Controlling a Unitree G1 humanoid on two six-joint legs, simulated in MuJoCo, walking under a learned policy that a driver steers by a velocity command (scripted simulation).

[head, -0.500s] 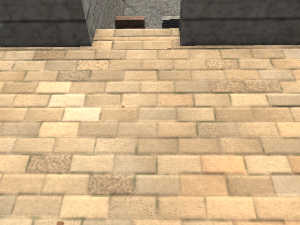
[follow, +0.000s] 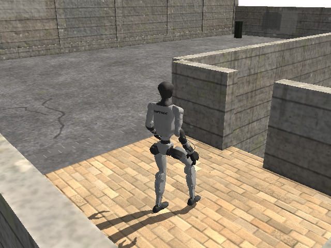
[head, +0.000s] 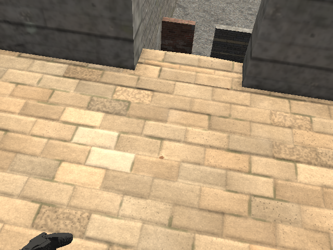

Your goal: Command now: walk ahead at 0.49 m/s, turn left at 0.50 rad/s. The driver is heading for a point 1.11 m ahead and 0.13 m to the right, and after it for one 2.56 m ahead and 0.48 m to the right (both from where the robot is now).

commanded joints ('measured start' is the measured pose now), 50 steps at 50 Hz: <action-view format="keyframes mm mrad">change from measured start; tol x32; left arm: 1 -100 49 4 -89 -11 -21 -16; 10 410 218 76 12 -6 -32 -35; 50 115 39 9 -25 -19 57 -34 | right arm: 1 35 -153 -35 -49 6 -8 -12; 50 -116 -169 -24 -27 -36 -18 -19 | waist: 1 -19 127 2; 8 121 152 -164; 10 133 -263 -404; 29 137 -47 47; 35 -9 374 -368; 50 44 114 -39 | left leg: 1 -55 236 -189 -73 163 122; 8 48 220 -212 314 524 51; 10 -512 23 -70 890 -339 -61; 12 -656 129 -68 991 -212 -55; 30 -423 187 100 190 175 -56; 33 -45 145 139 129 154 7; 35 545 539 -535 43 25 240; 50 2 340 179 -107 686 83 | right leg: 1 118 65 -57 -136 85 -4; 8 545 40 -40 -251 -40 -167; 10 1124 -314 600 -331 -249 -393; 16 572 -119 194 -521 -117 -274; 33 641 -81 -41 -176 304 -157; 36 -77 98 16 590 -609 -67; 50 155 29 -84 20 19 -24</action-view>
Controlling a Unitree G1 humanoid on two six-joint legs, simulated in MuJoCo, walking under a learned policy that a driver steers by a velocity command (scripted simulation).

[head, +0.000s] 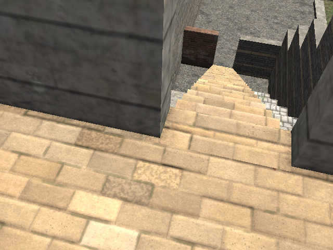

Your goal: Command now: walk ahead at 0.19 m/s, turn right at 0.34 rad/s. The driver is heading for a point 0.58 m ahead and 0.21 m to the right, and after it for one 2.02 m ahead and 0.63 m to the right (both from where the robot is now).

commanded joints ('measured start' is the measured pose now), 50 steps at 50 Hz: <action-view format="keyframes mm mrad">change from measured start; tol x16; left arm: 1 -16 41 10 -81 1 -3 -17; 10 173 291 92 -155 33 7 -11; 16 -19 150 59 -218 11 52 6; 50 -36 87 46 -268 -14 92 -12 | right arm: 1 -56 -170 -39 -59 8 2 -22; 50 -94 -246 -88 -135 43 68 -26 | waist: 1 16 125 -58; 7 53 127 -84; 10 36 -251 -329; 13 56 41 -224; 30 12 -101 -143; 32 50 380 -71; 35 91 175 -65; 50 -16 237 -38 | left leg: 1 -2 274 -30 -14 640 129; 8 52 236 16 421 652 27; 9 -165 140 52 708 315 -43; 10 -497 -46 -41 1007 -504 -99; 11 -510 10 -211 1086 -472 -93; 30 -95 55 -171 136 -27 -56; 32 -48 431 -597 -11 101 163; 37 -79 305 -285 54 248 114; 44 97 357 -198 51 280 157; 50 -48 381 -173 -26 -203 126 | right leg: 1 118 12 -30 -99 86 -8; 7 191 74 -101 -264 -94 -82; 8 341 96 -85 -353 83 -118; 10 835 -318 551 -339 793 -432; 14 507 -149 322 -449 187 -280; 28 396 -48 449 -462 -198 -206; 30 325 11 421 -402 -237 -150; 32 6 245 92 8 -555 -41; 37 8 147 74 487 -353 58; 50 268 51 -117 -137 -369 -11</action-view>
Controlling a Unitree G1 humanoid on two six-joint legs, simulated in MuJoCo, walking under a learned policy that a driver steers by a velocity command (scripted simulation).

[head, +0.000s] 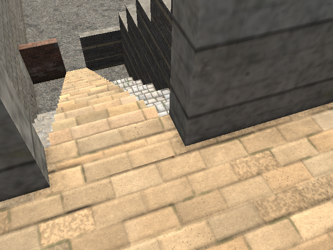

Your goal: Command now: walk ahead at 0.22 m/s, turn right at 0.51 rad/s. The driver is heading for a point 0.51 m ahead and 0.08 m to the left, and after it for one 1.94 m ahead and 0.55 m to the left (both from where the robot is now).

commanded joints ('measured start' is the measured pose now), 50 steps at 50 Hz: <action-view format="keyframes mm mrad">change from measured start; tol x32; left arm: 1 -19 81 25 -74 -4 -30 -14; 30 348 30 -22 92 48 -135 30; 50 -35 149 4 39 24 -189 -2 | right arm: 1 -4 -210 -58 -36 22 -25 20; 50 130 -124 -19 -63 -2 -42 31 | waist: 1 9 169 -46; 5 129 -306 -94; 23 118 -68 115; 30 2 274 -383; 50 44 161 -77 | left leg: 1 22 218 -194 -174 -144 185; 7 -729 13 -169 712 -243 23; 17 -522 -3 -122 315 320 -20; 28 2 -194 -23 94 180 168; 30 664 231 -874 9 -119 431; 40 -117 16 -409 -255 289 307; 50 -13 -9 -537 56 46 199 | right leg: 1 96 31 -58 -198 60 -76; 6 557 -367 669 -572 -116 -408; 23 478 -215 8 -634 502 -215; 28 460 -163 -97 -87 1202 -123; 29 198 -129 -89 209 890 -94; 30 -221 94 8 575 -106 -35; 50 110 57 73 -309 331 -40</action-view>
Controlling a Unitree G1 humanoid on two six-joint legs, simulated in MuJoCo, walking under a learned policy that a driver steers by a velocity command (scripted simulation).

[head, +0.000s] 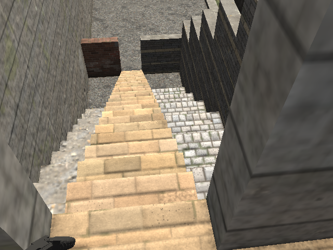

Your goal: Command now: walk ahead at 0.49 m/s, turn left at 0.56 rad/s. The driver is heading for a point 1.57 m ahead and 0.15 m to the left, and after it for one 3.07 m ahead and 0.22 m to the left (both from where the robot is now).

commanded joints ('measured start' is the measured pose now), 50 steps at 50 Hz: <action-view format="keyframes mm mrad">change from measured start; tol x32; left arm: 1 134 167 78 -28 -4 -42 3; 50 225 4 66 236 21 95 10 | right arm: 1 -12 -53 -8 -65 -4 -1 -2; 50 145 -75 -49 94 -21 18 -46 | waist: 1 133 159 -121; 3 111 -333 -315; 24 56 -30 34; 27 33 460 -196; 31 -3 66 -52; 50 88 119 118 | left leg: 1 -117 174 -189 149 168 103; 5 -734 110 0 910 -93 -15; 21 -513 218 159 342 229 -45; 25 -41 66 304 138 212 -1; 27 380 374 -388 -48 300 237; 29 326 469 -501 -210 -75 278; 50 55 403 -12 -50 500 149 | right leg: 1 371 -41 27 -62 -65 -103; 3 812 -481 750 -167 -417 -369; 10 376 -206 93 -270 -98 -215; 23 432 -314 -154 -207 61 -189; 25 402 -225 -237 70 315 -161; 28 -124 58 22 966 -596 -60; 43 -17 -47 -30 453 78 -31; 50 -250 -111 34 534 -142 -66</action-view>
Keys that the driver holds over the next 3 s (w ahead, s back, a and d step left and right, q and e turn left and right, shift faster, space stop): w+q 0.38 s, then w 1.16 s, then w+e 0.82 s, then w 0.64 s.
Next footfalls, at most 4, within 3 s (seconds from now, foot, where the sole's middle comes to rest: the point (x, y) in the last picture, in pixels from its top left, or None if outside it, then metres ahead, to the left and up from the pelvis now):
0.02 right None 0.18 -0.13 -0.77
0.52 left None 0.36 0.21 -0.77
1.08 right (162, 218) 0.60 -0.01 -0.77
1.58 left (95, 201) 0.79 0.30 -0.96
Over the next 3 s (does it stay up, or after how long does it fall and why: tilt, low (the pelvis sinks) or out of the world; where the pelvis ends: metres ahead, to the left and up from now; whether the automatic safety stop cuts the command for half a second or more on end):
stays up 1.32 0.12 -0.60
